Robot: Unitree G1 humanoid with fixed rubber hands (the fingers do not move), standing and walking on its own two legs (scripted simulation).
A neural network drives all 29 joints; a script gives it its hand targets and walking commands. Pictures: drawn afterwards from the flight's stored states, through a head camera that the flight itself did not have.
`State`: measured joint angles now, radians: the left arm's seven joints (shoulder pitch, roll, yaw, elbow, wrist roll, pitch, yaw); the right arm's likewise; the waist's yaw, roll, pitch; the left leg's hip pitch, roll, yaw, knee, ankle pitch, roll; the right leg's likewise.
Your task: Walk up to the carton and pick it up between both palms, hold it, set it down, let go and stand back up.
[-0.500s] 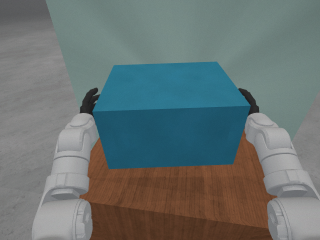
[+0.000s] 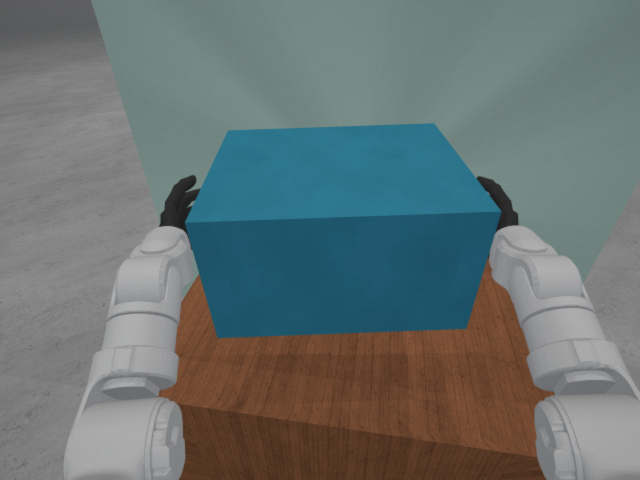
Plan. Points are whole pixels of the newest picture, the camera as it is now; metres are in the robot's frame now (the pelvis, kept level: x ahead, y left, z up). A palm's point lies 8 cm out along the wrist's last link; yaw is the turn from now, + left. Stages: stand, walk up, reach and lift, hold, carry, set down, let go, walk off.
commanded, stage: hold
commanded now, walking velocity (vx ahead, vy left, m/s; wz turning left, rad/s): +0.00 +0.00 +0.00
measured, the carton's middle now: (336, 220) +0.43 +0.01 +0.18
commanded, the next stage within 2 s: set down in 0.28 s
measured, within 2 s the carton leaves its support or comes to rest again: neither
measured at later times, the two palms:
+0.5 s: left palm (180, 232) +0.36 +0.21 +0.20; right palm (504, 231) +0.38 -0.20 +0.20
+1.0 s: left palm (191, 253) +0.39 +0.22 +0.15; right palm (479, 239) +0.42 -0.19 +0.16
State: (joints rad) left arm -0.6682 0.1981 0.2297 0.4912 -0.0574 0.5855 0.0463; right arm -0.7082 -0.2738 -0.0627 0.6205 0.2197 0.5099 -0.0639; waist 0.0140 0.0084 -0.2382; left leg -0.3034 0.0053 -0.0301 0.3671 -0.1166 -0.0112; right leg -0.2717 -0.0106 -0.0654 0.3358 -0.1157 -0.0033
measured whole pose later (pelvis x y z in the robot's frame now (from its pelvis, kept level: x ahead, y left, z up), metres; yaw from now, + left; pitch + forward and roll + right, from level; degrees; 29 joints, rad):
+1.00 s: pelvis +0.02 -0.01 +0.00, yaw +0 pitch +5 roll +0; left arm -0.56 0.11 0.37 0.39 0.01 0.40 -0.01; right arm -0.68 -0.23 -0.08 0.62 0.13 0.25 -0.03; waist 0.01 0.01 -0.13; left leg -0.28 0.00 -0.03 0.30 -0.10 -0.01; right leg -0.27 -0.01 -0.07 0.30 -0.12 -0.01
